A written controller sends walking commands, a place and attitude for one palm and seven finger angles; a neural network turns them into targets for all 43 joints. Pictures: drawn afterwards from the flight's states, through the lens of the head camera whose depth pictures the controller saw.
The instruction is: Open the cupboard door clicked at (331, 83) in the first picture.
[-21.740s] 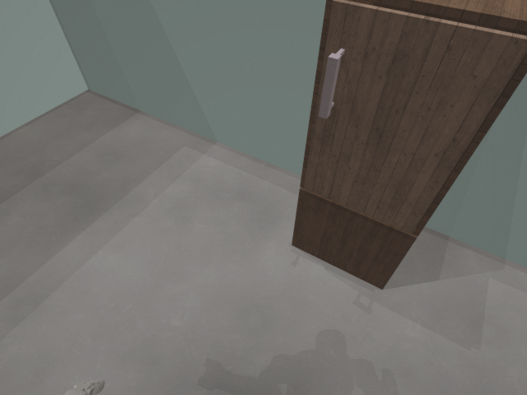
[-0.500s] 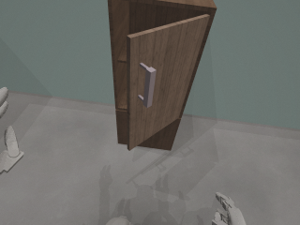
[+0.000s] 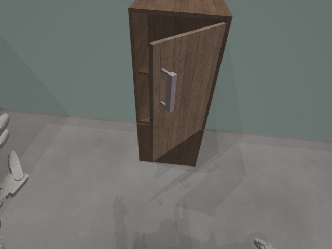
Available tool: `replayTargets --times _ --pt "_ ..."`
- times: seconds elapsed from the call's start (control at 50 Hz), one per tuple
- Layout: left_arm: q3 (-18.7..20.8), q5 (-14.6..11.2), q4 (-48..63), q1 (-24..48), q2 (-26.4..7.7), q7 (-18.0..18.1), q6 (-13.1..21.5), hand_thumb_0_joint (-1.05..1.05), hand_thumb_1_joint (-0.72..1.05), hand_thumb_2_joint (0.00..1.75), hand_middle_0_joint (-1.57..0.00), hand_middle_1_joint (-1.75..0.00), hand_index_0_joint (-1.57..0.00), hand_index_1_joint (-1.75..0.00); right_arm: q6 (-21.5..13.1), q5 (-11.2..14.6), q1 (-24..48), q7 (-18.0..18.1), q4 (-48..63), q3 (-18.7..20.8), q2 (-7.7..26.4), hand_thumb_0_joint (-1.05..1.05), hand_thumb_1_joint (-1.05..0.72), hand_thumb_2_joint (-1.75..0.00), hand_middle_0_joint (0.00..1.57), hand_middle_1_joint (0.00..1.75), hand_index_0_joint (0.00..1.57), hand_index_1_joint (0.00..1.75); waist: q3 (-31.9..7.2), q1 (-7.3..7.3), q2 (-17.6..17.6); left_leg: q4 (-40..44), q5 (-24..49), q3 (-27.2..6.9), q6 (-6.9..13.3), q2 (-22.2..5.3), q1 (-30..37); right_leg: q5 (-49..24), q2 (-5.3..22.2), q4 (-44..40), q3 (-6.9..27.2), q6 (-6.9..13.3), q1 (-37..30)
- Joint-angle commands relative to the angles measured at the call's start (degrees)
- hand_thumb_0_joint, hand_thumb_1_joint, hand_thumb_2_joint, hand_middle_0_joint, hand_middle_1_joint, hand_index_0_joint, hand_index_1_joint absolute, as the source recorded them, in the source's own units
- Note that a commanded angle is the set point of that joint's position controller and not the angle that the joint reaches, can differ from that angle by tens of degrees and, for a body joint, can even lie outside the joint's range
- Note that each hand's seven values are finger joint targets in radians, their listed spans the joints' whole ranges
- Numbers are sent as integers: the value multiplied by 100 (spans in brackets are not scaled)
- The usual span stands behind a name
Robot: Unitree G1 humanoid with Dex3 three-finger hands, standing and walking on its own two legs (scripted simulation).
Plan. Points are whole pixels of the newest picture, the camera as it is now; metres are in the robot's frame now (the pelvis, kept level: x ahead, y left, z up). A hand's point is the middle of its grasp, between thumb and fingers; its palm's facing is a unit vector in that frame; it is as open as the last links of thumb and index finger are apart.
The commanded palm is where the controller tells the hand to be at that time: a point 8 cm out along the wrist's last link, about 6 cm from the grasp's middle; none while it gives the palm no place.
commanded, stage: stop stepping back and stand still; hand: left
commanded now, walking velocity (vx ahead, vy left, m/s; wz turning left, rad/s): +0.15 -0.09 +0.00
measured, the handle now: (166, 90) +0.63 +0.04 +0.07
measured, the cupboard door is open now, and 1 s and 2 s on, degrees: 47 47 47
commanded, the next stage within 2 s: let the arm hang, fingers relaxed in 0.24 s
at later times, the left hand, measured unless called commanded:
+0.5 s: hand (69, 229) +0.19 +0.25 -0.06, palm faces +0.15 -0.91 -0.39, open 7.4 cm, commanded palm none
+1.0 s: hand out of the picture -0.03 +0.21 -0.17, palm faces +0.09 -0.97 -0.23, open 7.3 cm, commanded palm none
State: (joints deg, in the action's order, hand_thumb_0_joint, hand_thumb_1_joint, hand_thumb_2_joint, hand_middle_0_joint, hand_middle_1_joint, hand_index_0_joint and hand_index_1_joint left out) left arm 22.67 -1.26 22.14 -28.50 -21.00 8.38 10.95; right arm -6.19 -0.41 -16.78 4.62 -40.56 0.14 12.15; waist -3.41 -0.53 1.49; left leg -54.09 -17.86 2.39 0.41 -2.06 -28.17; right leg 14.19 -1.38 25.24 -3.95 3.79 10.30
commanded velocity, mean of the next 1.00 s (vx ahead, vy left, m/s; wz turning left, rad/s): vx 0.01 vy -0.02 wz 0.00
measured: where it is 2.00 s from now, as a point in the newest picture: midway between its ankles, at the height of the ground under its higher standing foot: outside the picture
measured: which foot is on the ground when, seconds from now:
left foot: up 0.00-0.08, down 0.10-1.00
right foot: down 0.00-1.00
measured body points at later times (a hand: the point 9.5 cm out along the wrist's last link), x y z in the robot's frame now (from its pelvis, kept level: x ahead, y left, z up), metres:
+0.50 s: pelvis +0.01 +0.02 -0.02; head +0.01 -0.02 +0.43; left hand +0.17 +0.30 -0.04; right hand +0.14 -0.21 -0.15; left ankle +0.01 +0.15 -0.72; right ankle +0.03 -0.07 -0.74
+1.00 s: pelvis +0.01 +0.03 +0.00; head +0.02 +0.01 +0.45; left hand -0.03 +0.26 -0.15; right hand +0.01 -0.18 -0.17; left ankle +0.02 +0.14 -0.74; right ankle +0.03 -0.07 -0.74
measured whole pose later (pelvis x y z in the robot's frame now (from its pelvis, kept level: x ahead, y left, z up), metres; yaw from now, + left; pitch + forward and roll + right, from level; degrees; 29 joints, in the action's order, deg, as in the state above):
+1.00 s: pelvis +0.01 +0.03 +0.00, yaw +3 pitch -2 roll +0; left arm 0.7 0.2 -67.6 -17.6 -9.1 1.4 -0.5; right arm 0.8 -0.8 -16.8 1.3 -65.1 -0.8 7.8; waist 3.1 0.2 -2.2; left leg -23.6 -11.8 3.6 0.2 -1.2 -9.5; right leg 11.7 0.8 23.3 -7.0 1.8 9.5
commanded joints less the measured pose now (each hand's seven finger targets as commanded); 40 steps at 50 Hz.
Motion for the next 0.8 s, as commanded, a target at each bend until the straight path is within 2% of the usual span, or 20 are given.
replayTargets --times 0.0,0.04,0.08,0.1,0.12,0.2,0.26,0.3,0.32,0.34,0.38,0.42,0.46,0.5,0.52,0.54,0.56,0.62,0.72,0.78 --pt "609 66 1629 742 -1284 222 463 0 90 90 -20 -30 -20 -30 -503 -76 947 204 1092 183 521 0 -90 -90 20 30 20 30 451 45 443 1900 -221 441 146 45 1161 2391 1381 -1290 1357 587 974" --pt "740 -36 1778 518 -1329 255 461 0 90 90 -20 -30 -20 -30 -551 -49 819 247 1131 221 608 0 -90 -90 20 30 20 30 319 115 -105 2944 -259 330 160 28 1981 1815 944 -411 932 275 1007" --pt "824 -86 2191 637 -1275 267 552 0 90 90 -20 -30 -20 -30 -534 -20 761 170 1292 247 791 0 -90 -90 20 30 20 30 234 125 -1873 3818 -30 -2151 780 -1416 2488 1192 -23 1624 91 -317 1790" --pt "960 -87 2002 532 -1392 233 590 0 90 90 -20 -30 -20 -30 -557 -35 726 115 1186 263 664 0 -90 -90 20 30 20 30 204 176 -1679 4196 -158 -2577 1048 -1821 2120 1762 -29 2368 154 -402 1767" --pt "1110 -65 1927 416 -1509 202 570 0 90 90 -20 -30 -20 -30 -590 -68 740 74 1100 264 599 0 -90 -90 20 30 20 30 303 205 -1672 4354 -437 -2641 1119 -1845 1727 1707 117 2673 352 -386 1698" --pt "881 -72 1932 -359 -1203 136 466 0 90 90 -20 -30 -20 -30 -648 -28 724 -81 1087 258 629 0 -90 -90 20 30 20 30 217 139 -1373 3653 1122 -1049 744 -1275 1474 812 95 1487 -8 -461 831" --pt "843 -86 1785 -384 -1192 103 396 0 90 90 -20 -30 -20 -30 -598 10 770 -101 1145 219 686 0 -90 -90 20 30 20 30 129 128 -1368 3287 973 -507 456 -1013 960 274 -30 434 -223 -475 -172" --pt "972 -62 1550 -222 -1358 94 414 0 90 90 -20 -30 -20 -30 -540 11 777 -96 1157 208 632 0 -90 -90 20 30 20 30 137 140 -601 2780 378 -257 237 -649 674 -290 232 -237 362 -324 -546" --pt "-1457 449 -2769 -214 136 -698 -579 0 90 90 -20 -30 -20 -30 -347 90 788 -549 -18 365 988 0 -90 -90 20 30 20 30 -145 175 -25 1250 1305 56 -60 -265 332 -2851 1500 395 993 99 -86" --pt "-1542 364 -2958 11 34 -819 -952 0 90 90 -20 -30 -20 -30 -9 145 479 -522 45 359 564 0 -90 -90 20 30 20 30 -359 246 653 1130 132 -110 -167 -218 653 -3123 1808 315 1588 428 326" --pt "-1581 354 -3416 586 95 -829 -1034 0 90 90 -20 -30 -20 -30 370 -9 313 -457 49 278 521 0 -90 -90 20 30 20 30 28 190 1511 504 -1293 -50 -80 -15 262 -1959 1817 -76 1267 637 536" --pt "-1607 384 -4077 841 88 -786 -1073 0 90 90 -20 -30 -20 -30 594 -86 565 -475 78 273 496 0 -90 -90 20 30 20 30 463 62 1933 363 -1342 125 -50 122 -21 -2383 1599 -142 958 671 189" --pt "-1692 364 -4824 1073 18 -731 -1120 0 90 90 -20 -30 -20 -30 714 -113 556 -487 -95 272 415 0 -90 -90 20 30 20 30 356 100 1414 858 -1055 202 -64 152 322 -2789 1521 -28 774 642 -86" --pt "-1787 290 -5553 1369 3 -718 -1131 0 90 90 -20 -30 -20 -30 754 -131 272 -465 -466 222 358 0 -90 -90 20 30 20 30 185 251 862 1935 -209 151 -64 137 1203 -1824 1337 -36 654 377 133" --pt "-1856 237 -5903 1490 62 -733 -1128 0 90 90 -20 -30 -20 -30 727 -138 101 -452 -672 183 395 0 -90 -90 20 30 20 30 112 333 416 2510 810 -110 10 -59 1745 -1012 1186 100 556 111 461" --pt "-1937 205 -6203 1449 236 -748 -1141 0 90 90 -20 -30 -20 -30 683 -156 237 -436 -772 151 588 0 -90 -90 20 30 20 30 151 195 -545 2939 1329 -820 189 -568 1797 -199 799 296 366 -177 669" --pt "-1995 208 -6478 1336 400 -746 -1148 0 90 90 -20 -30 -20 -30 659 -203 460 -406 -852 111 737 0 -90 -90 20 30 20 30 308 25 -955 3157 1035 -1118 387 -901 1193 263 645 72 294 -298 325" --pt "-1901 218 -7281 1223 532 -736 -1108 0 90 90 -20 -30 -20 -30 671 -176 535 -342 -1194 75 360 0 -90 -90 20 30 20 30 504 -1 -1580 3463 -5 -690 152 -487 804 38 704 -343 379 -138 -148" --pt "-2042 170 -8066 1160 468 -728 -987 0 90 90 -20 -30 -20 -30 623 -79 -44 -288 -1751 57 261 0 -90 -90 20 30 20 30 57 90 -634 3271 1096 -419 71 -436 1587 -855 894 -592 363 -82 -434" --pt "-2097 168 -8363 1131 526 -710 -986 0 90 90 -20 -30 -20 -30 627 -60 -204 -269 -2000 50 239 0 -90 -90 20 30 20 30 346 107 -260 3371 1170 -378 66 -466 1667 -810 888 -666 290 -106 -286"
